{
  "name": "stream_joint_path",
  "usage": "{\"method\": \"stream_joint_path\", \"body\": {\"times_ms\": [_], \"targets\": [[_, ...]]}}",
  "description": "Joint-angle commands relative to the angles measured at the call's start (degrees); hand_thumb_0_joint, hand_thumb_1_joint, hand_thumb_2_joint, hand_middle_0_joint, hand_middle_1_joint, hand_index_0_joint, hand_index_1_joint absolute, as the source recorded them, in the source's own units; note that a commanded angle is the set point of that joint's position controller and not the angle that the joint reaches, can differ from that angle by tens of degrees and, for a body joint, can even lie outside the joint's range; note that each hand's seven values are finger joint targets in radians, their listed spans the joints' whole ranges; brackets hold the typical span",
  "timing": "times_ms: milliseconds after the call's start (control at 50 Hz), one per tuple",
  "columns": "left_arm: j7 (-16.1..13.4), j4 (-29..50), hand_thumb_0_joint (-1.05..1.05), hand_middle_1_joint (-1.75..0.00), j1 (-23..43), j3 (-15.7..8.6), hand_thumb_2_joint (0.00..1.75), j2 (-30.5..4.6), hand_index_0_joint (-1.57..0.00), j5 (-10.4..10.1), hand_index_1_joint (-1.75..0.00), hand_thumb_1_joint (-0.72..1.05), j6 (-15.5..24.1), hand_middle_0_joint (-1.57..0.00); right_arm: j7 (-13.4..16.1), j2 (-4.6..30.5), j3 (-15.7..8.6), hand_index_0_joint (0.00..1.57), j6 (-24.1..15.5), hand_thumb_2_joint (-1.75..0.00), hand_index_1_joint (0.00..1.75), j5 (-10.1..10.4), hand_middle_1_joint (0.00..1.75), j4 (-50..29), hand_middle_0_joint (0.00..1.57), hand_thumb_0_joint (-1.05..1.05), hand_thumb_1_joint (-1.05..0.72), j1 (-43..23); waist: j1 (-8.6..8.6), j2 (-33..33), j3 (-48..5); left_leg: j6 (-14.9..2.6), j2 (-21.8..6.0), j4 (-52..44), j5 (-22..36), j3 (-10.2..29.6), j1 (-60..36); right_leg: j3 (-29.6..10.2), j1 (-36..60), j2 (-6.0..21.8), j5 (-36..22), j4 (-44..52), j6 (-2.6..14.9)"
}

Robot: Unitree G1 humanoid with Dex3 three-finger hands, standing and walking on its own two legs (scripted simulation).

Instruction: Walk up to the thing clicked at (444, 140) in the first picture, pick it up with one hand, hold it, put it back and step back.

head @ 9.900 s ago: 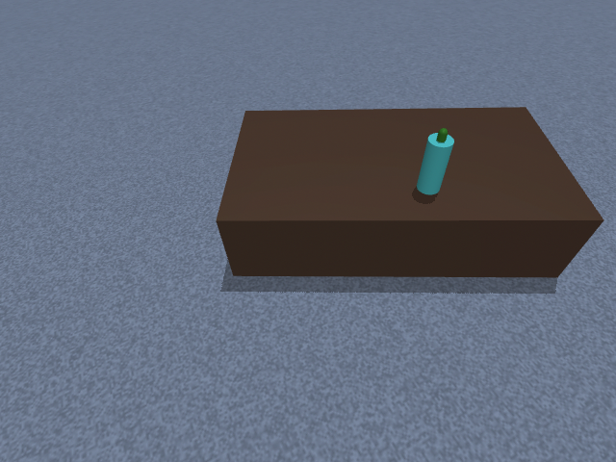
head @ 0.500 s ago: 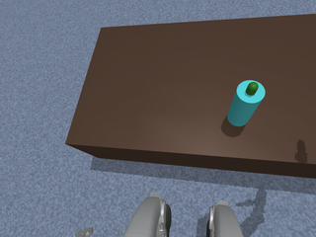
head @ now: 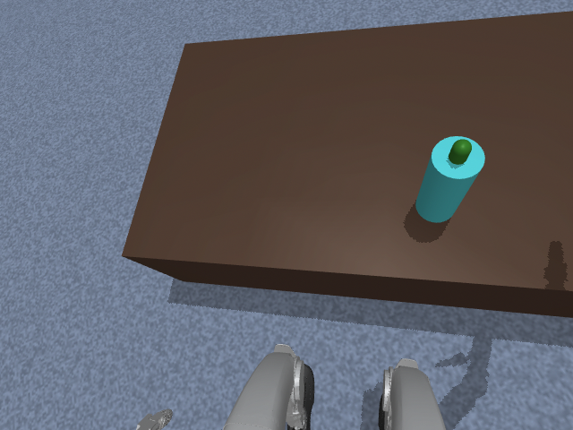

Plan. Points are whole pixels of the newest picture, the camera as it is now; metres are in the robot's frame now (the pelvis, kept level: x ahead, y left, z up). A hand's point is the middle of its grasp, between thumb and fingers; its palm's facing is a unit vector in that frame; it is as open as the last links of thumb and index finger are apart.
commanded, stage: approach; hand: right
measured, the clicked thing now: (447, 179) +0.55 -0.19 -0.22
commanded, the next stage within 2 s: close in in 0.58 s
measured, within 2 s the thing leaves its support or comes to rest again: neither
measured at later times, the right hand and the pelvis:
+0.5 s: hand (552, 189) +0.50 -0.33 -0.15, palm faces +0.15 +0.99 +0.02, open 17.4 cm; pelvis -0.04 +0.01 -0.17, yaw +3 degrees
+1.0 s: hand (467, 201) +0.53 -0.24 -0.27, palm faces +0.12 +0.99 -0.04, open 17.2 cm; pelvis -0.08 +0.01 -0.30, yaw +5 degrees
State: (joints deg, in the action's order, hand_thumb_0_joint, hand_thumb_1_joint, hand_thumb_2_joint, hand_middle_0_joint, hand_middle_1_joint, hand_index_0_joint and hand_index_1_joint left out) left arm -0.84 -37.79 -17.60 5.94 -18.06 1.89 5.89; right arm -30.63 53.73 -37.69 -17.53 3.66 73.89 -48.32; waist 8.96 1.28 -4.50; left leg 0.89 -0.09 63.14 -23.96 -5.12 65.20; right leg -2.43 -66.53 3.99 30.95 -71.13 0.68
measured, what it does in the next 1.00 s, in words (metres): lowers itself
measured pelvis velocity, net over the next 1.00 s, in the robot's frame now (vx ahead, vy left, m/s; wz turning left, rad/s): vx -0.08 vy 0.01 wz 0.08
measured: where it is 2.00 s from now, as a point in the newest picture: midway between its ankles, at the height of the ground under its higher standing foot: outside the picture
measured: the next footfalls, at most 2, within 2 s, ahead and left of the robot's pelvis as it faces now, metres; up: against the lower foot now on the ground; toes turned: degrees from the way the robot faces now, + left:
none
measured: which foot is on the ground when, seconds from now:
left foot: down 0.00-1.00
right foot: down 0.00-1.00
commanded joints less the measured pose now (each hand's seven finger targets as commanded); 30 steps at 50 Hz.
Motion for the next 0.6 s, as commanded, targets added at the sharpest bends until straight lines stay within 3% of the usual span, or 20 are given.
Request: {"method": "stream_joint_path", "body": {"times_ms": [0, 100, 120, 180, 220, 260, 300, 360, 420, 480, 520, 580], "targets": [[-1.17, 1.47, 0.0, -0.3, -10.51, -4.35, 0.91, -12.79, -0.18, -0.14, -0.3, 0.9, 0.79, -0.19, 0.07, 20.98, -1.77, 0.05, -3.73, -0.03, 0.04, 1.92, 0.04, -7.84, 0.06, 0.0, 0.54, -16.9, -0.58, -15.6, -27.0, -3.0, 1.26, -3.84, 10.42, 1.93, -8.54, -3.28, 22.81, -0.2, -23.09, 8.82, 0.08], [-0.48, 1.64, 0.0, -0.3, -8.72, -2.89, 0.91, -11.61, -0.18, 0.62, -0.3, 0.89, 1.36, -0.19, -0.86, 15.73, -0.63, 0.06, -8.02, -0.03, 0.04, 3.96, 0.04, -4.25, 0.06, 0.0, 0.57, -17.49, 0.77, -13.08, -22.85, -2.99, 1.31, 2.27, 8.67, 1.92, -0.17, -3.78, 13.53, 0.41, -20.37, 2.67, 0.25], [-0.42, 2.48, 0.0, -0.29, -8.06, -3.26, 0.91, -12.16, -0.18, 0.7, -0.3, 0.88, 1.59, -0.19, -1.49, 12.94, 0.57, 0.05, -8.75, -0.04, 0.05, 4.45, 0.05, -0.83, 0.06, 0.0, 0.57, -15.4, 1.71, -11.58, -22.82, -2.96, 1.36, 4.11, 8.1, 1.73, 1.85, -4.32, 11.65, 0.69, -19.81, 0.84, 0.31], [0.11, 3.75, 0.0, -0.29, -7.98, -2.29, 0.91, -11.99, -0.18, 1.07, -0.3, 0.88, 1.79, -0.19, -2.52, 13.61, -0.79, 0.06, -11.88, -0.04, 0.04, 5.21, 0.04, -3.16, 0.06, 0.0, 0.56, -14.95, 0.65, -13.14, -27.3, -3.03, 1.24, 10.05, 7.51, 1.74, 5.83, -4.72, 7.42, 0.2, -19.73, -3.95, 0.23], [0.24, 4.6, 0.0, -0.29, -7.73, -2.0, 0.91, -12.15, -0.18, 1.17, -0.3, 0.88, 1.77, -0.19, -3.12, 13.61, -0.92, 0.06, -13.41, -0.03, 0.04, 5.71, 0.04, -4.42, 0.06, 0.0, 0.56, -16.87, 1.26, -14.59, -30.74, -3.24, 1.21, 14.36, 7.95, 1.73, 9.75, -4.91, 5.24, 0.09, -21.41, -8.26, 0.12], [0.34, 4.64, 0.0, -0.29, -7.48, -1.78, 0.91, -12.72, -0.18, 1.22, -0.3, 0.88, 1.63, -0.19, -3.38, 15.63, -2.24, 0.06, -14.56, -0.02, 0.04, 6.05, 0.04, -5.16, 0.07, 0.0, 0.55, -20.03, 1.87, -15.8, -31.95, -3.22, 0.97, 17.83, 7.2, 1.91, 12.51, -4.92, 0.98, -0.49, -19.57, -11.94, 0.2], [0.4, 4.26, 0.0, -0.29, -7.66, -1.55, 0.91, -12.98, -0.18, 1.4, -0.3, 0.88, 1.35, -0.19, -3.04, 19.0, -4.27, 0.06, -15.37, -0.02, 0.04, 5.63, 0.04, -7.34, 0.07, 0.0, 0.54, -22.32, 1.6, -16.75, -34.78, -3.19, 0.56, 21.11, 8.09, 2.29, 13.14, -4.31, -2.95, -1.1, -18.65, -15.67, 0.17], [0.66, 3.74, 0.0, -0.29, -7.79, -1.51, 0.91, -13.64, -0.17, 2.26, -0.29, 0.89, 0.7, -0.18, -1.78, 26.13, -7.42, 0.06, -15.98, -0.02, 0.03, 3.36, 0.03, -10.24, 0.07, 0.0, 0.51, -27.04, 0.91, -20.44, -40.65, -3.19, 0.35, 26.45, 9.78, 2.72, 12.77, -2.75, -7.1, -1.6, -19.21, -21.3, 0.01], [1.2, 3.34, 0.0, -0.29, -7.91, -1.31, 0.92, -14.34, -0.17, 3.17, -0.29, 0.89, 0.0, -0.18, -0.37, 27.8, -8.05, 0.06, -15.8, -0.02, 0.03, 1.52, 0.04, -9.61, 0.07, 0.0, 0.51, -31.12, 2.52, -22.88, -43.7, -2.77, 0.26, 30.98, 11.27, 2.44, 15.13, -2.85, -9.05, -1.32, -20.73, -26.73, -0.05], [1.77, 3.18, 0.0, -0.29, -8.35, -1.33, 0.91, -14.87, -0.17, 3.76, -0.3, 0.89, -0.89, -0.18, 1.05, 26.93, -6.47, 0.06, -15.11, -0.02, 0.03, -0.96, 0.03, -11.81, 0.08, 0.0, 0.47, -34.05, 4.02, -26.79, -46.92, -2.8, 0.04, 34.64, 9.36, 1.74, 18.4, -3.31, -9.49, -1.42, -19.38, -29.03, -0.53], [2.11, 3.01, 0.0, -0.29, -8.76, -1.3, 0.91, -14.89, -0.18, 4.1, -0.3, 0.9, -1.39, -0.18, 1.94, 22.86, -3.78, 0.06, -13.69, -0.02, 0.03, -2.15, 0.03, -11.39, 0.08, 0.0, 0.46, -35.22, 5.77, -27.38, -48.59, -2.67, 0.06, 36.95, 9.35, 0.99, 21.15, -3.79, -8.78, -1.15, -20.45, -31.63, -0.48], [2.53, 2.34, 0.0, -0.29, -8.0, -0.38, 0.91, -14.21, -0.18, 4.19, -0.3, 0.9, -2.3, -0.19, 3.51, 17.77, -0.4, 0.06, -11.72, -0.03, 0.03, -2.82, 0.03, -8.79, 0.08, 0.0, 0.46, -38.48, 7.99, -25.52, -42.58, -2.46, 0.13, 39.47, 4.21, -0.5, 28.21, -4.65, -15.16, -1.14, -13.76, -33.71, -0.45]]}}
